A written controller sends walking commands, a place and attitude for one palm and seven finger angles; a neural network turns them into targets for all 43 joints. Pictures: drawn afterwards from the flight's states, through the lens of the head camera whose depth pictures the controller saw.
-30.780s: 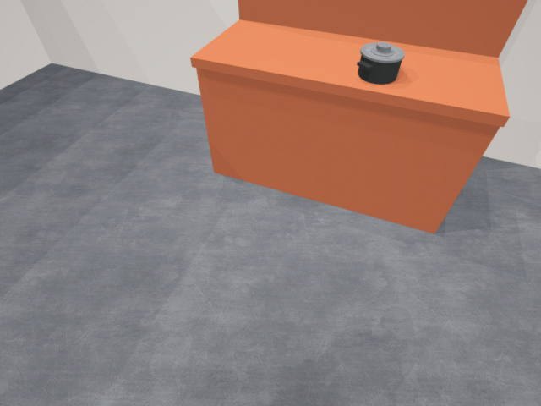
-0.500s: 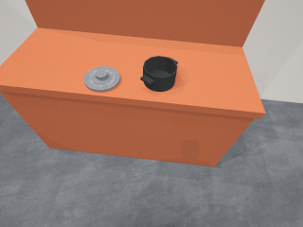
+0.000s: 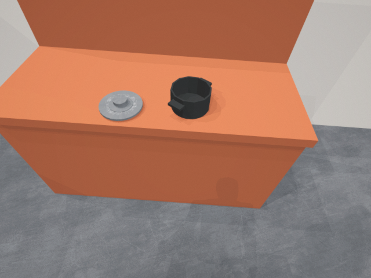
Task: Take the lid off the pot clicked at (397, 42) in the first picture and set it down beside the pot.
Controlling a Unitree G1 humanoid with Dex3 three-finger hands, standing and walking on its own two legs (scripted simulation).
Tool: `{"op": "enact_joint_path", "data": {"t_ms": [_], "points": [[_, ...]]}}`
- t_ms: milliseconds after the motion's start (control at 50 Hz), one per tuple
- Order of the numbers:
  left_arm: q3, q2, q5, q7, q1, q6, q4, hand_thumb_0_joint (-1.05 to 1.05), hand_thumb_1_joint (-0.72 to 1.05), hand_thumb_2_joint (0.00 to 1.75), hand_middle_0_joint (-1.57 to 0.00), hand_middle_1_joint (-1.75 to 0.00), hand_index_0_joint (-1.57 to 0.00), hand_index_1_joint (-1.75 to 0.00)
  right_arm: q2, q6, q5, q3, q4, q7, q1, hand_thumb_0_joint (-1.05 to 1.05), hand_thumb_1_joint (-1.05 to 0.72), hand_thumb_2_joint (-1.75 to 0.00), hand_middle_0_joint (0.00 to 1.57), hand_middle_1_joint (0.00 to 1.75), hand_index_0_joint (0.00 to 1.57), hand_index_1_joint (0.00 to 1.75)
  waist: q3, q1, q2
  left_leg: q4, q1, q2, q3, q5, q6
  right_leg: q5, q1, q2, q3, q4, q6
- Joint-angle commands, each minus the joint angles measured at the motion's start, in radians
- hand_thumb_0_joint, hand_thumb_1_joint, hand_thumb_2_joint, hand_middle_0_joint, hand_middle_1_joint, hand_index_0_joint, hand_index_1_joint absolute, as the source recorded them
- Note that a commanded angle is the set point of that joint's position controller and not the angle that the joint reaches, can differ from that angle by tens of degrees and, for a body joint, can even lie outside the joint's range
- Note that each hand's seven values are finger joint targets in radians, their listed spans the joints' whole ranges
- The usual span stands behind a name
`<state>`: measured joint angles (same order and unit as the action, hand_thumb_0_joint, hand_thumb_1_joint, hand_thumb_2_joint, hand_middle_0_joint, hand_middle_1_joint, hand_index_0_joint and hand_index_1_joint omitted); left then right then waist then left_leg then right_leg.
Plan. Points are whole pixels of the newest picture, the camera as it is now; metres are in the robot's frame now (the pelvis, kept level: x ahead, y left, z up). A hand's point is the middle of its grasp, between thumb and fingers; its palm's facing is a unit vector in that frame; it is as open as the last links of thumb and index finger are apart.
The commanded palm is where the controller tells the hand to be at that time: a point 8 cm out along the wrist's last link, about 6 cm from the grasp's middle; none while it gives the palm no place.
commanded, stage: let the arm hang, fingers relaxed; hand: left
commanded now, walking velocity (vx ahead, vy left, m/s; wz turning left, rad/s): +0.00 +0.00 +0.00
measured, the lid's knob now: (120, 100) +0.68 +0.26 -0.07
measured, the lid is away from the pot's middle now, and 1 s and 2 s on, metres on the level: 0.26 0.26 0.26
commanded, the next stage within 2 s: look to check the result in 0.02 s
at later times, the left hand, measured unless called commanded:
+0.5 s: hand out of the picture -0.02 +0.16 -0.18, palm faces +0.04 -0.99 -0.16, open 7.3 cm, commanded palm none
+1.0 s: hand out of the picture -0.02 +0.16 -0.18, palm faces +0.04 -0.98 -0.17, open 7.3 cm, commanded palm none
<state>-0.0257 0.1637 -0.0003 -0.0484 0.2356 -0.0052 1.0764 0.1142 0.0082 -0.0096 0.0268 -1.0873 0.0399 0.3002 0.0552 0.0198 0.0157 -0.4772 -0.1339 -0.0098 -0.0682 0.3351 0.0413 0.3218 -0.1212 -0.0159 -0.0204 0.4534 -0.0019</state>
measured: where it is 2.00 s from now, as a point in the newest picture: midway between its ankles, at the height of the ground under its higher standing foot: outside the picture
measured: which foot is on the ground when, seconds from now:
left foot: down 0.00-1.00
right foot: down 0.00-1.00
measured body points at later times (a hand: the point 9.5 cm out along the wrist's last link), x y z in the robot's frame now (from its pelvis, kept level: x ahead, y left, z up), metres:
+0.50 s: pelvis -0.01 +0.00 +0.00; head +0.02 +0.01 +0.45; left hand -0.02 +0.21 -0.17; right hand -0.03 -0.21 -0.16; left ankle -0.05 +0.09 -0.74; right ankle -0.05 -0.12 -0.74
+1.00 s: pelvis -0.01 +0.00 +0.00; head +0.02 +0.00 +0.45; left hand -0.02 +0.21 -0.16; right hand -0.03 -0.21 -0.16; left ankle -0.05 +0.09 -0.74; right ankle -0.05 -0.12 -0.74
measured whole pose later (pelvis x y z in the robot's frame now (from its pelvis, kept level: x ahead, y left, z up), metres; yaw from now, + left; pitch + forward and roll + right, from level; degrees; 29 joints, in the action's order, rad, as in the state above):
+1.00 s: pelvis -0.01 +0.00 +0.00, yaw +0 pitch -1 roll +0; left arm -0.02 0.12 0.00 -0.05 0.28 0.00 1.13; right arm 0.09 0.00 -0.01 0.03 -1.11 0.04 0.30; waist 0.07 0.01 0.01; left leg -0.46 -0.14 -0.01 -0.07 0.31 0.04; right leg 0.30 -0.13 -0.02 -0.02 0.45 0.00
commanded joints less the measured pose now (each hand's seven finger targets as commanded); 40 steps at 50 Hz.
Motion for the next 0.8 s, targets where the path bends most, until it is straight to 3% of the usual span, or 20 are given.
{"op": "enact_joint_path", "data": {"t_ms": [0, 160, 280, 340, 500, 580, 700, 780], "points": [[-0.005, 0.066, -0.004, -0.002, 0.073, 0.013, -0.028, 0.00, 0.90, 0.90, -0.20, -0.30, -0.20, -0.30, 0.094, -0.018, 0.006, 0.021, 0.025, 0.012, 0.075, 0.00, -0.90, -0.90, 0.20, 0.30, 0.20, 0.30, 0.009, -0.008, -0.020, 0.066, 0.015, 0.121, 0.097, -0.372, 0.025, -0.330, -0.038, 0.085, -0.044, -0.038, -0.043], [-0.002, 0.051, -0.003, -0.004, 0.095, 0.016, -0.009, 0.00, 0.90, 0.90, -0.20, -0.30, -0.20, -0.30, 0.085, -0.021, 0.006, 0.019, 0.010, 0.014, 0.093, 0.00, -0.90, -0.90, 0.20, 0.30, 0.20, 0.30, -0.008, -0.007, -0.017, 0.065, 0.035, 0.123, 0.094, -0.386, 0.028, -0.331, -0.039, 0.086, -0.044, -0.043, -0.040], [0.001, 0.037, -0.005, -0.004, 0.105, 0.015, 0.003, 0.00, 0.90, 0.90, -0.20, -0.30, -0.20, -0.30, 0.079, -0.021, 0.006, 0.018, 0.002, 0.015, 0.093, 0.00, -0.90, -0.90, 0.20, 0.30, 0.20, 0.30, 0.022, -0.005, -0.018, 0.080, 0.028, 0.123, 0.099, -0.344, 0.030, -0.292, -0.062, 0.081, -0.045, -0.048, -0.038], [0.002, 0.034, -0.006, -0.003, 0.105, 0.014, 0.006, 0.00, 0.90, 0.90, -0.20, -0.30, -0.20, -0.30, 0.078, -0.020, 0.005, 0.016, 0.000, 0.015, 0.097, 0.00, -0.90, -0.90, 0.20, 0.30, 0.20, 0.30, 0.039, -0.003, -0.048, 0.096, 0.018, 0.127, 0.106, -0.314, 0.034, -0.253, -0.078, 0.076, -0.042, -0.048, -0.037], [0.002, 0.027, -0.008, -0.005, 0.121, 0.018, 0.019, 0.00, 0.90, 0.90, -0.20, -0.30, -0.20, -0.30, 0.072, -0.022, 0.009, 0.017, 0.001, 0.015, 0.095, 0.00, -0.90, -0.90, 0.20, 0.30, 0.20, 0.30, 0.025, -0.004, -0.008, 0.079, 0.031, 0.121, 0.095, -0.335, 0.031, -0.291, -0.074, 0.081, -0.051, -0.048, -0.038], [0.002, 0.025, -0.006, -0.005, 0.126, 0.020, 0.025, 0.00, 0.90, 0.90, -0.20, -0.30, -0.20, -0.30, 0.072, -0.023, 0.008, 0.017, -0.002, 0.016, 0.091, 0.00, -0.90, -0.90, 0.20, 0.30, 0.20, 0.30, 0.017, -0.005, -0.020, 0.070, 0.038, 0.119, 0.088, -0.361, 0.028, -0.324, -0.068, 0.085, -0.054, -0.048, -0.038], [0.001, 0.025, -0.008, -0.006, 0.127, 0.019, 0.026, 0.00, 0.90, 0.90, -0.20, -0.30, -0.20, -0.30, 0.065, -0.020, 0.009, 0.017, -0.005, 0.015, 0.089, 0.00, -0.90, -0.90, 0.20, 0.30, 0.20, 0.30, 0.040, -0.005, -0.020, 0.079, 0.018, 0.116, 0.090, -0.299, 0.026, -0.286, -0.080, 0.085, -0.058, -0.058, -0.040], [0.001, 0.026, -0.005, -0.005, 0.125, 0.020, 0.025, 0.00, 0.90, 0.90, -0.20, -0.30, -0.20, -0.30, 0.068, -0.022, 0.008, 0.017, -0.005, 0.015, 0.091, 0.00, -0.90, -0.90, 0.20, 0.30, 0.20, 0.30, 0.016, -0.005, -0.023, 0.074, 0.031, 0.118, 0.091, -0.326, 0.027, -0.308, -0.067, 0.085, -0.058, -0.055, -0.040]]}}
